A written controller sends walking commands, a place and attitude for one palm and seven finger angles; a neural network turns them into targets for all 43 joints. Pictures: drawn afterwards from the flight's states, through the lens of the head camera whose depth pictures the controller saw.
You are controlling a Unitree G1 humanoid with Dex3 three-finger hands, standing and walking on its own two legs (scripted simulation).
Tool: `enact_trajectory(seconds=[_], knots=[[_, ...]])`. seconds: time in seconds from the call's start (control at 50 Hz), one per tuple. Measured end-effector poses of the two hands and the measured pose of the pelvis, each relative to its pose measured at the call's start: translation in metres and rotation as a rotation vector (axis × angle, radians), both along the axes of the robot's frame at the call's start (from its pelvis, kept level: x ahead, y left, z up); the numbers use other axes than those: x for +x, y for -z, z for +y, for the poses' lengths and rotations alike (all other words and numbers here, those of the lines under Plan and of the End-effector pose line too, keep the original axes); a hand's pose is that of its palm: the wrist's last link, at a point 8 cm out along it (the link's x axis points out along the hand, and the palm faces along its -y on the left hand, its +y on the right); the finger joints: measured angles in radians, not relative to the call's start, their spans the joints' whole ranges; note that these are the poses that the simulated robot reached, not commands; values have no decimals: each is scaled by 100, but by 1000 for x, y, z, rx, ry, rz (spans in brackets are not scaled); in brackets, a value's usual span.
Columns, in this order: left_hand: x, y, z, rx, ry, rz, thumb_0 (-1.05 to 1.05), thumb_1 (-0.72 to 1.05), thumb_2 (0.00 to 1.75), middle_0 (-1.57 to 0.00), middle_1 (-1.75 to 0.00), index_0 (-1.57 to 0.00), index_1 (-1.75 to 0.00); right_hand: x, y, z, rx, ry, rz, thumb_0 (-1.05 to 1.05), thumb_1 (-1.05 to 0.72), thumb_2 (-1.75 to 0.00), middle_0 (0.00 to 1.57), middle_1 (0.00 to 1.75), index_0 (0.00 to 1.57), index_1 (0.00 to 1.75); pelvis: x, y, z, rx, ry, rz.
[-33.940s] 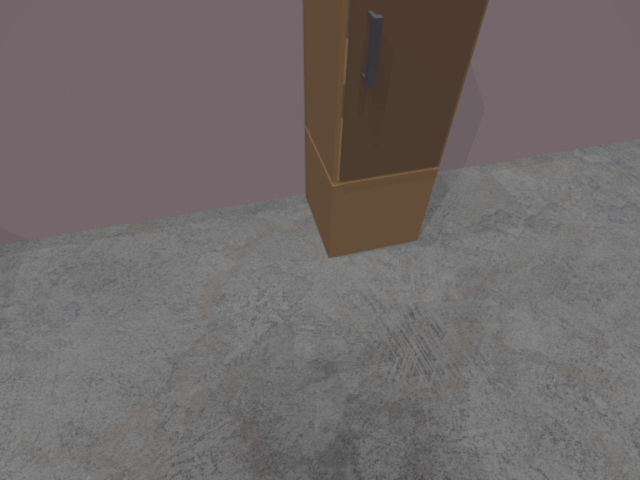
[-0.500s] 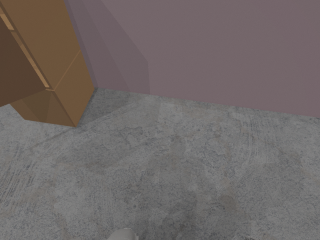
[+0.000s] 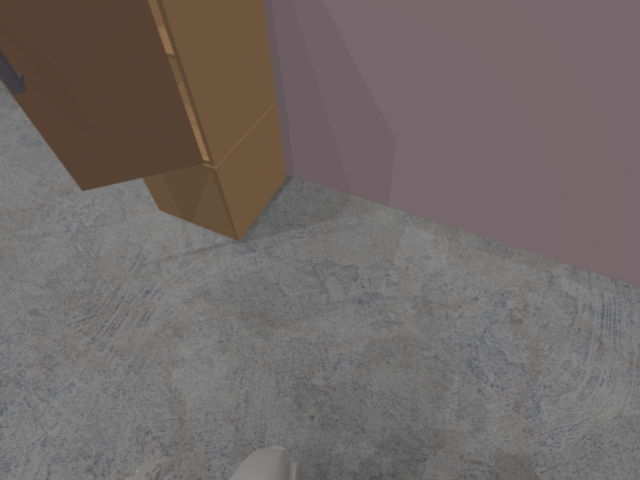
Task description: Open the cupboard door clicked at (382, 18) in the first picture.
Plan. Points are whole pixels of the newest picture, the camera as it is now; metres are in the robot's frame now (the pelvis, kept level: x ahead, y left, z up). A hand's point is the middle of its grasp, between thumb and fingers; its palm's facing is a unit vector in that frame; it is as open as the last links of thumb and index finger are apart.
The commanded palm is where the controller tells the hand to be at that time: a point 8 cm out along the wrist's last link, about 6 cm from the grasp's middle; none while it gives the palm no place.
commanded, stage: turn to face it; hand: left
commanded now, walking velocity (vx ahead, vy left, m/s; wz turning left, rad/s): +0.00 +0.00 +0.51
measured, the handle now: out of the picture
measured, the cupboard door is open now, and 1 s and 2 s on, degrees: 43 43 43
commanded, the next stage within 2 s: take the last steps up to it in 0.46 s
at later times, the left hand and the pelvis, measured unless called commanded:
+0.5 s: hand out of the picture +0.04 +0.23 -0.16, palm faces +0.25 -0.93 -0.26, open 7.4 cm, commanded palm none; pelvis +0.02 +0.01 +0.00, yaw +13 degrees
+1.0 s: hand out of the picture -0.04 +0.26 -0.18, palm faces +0.41 -0.89 -0.19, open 7.4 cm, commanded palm none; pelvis +0.06 +0.08 +0.00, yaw +21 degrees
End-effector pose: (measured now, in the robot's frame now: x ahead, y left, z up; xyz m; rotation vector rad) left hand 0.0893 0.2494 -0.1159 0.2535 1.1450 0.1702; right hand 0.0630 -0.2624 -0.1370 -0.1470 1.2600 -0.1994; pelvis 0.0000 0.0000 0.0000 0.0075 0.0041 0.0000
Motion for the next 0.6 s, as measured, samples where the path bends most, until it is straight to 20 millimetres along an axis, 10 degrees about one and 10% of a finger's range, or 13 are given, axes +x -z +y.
enact_trajectory(seconds=[0.28,0.6], knots=[[-80,38,29,-84,-224,163,0,90,90,-20,-30,-20,-30,84,-18,48,-64,-239,-100,1,-90,-90,20,30,20,30,9,8,24,-7,-151,10],[-73,9,4,-32,-304,62,0,90,90,-20,-30,-20,-30,85,6,47,30,-288,2,1,-90,-90,21,30,20,30,23,1,1,3,-257,-5]])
